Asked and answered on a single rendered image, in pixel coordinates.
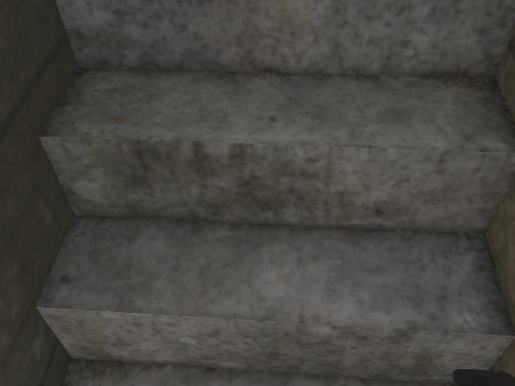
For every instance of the robot right hand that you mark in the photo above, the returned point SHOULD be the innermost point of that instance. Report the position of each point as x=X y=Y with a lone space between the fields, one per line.
x=474 y=377

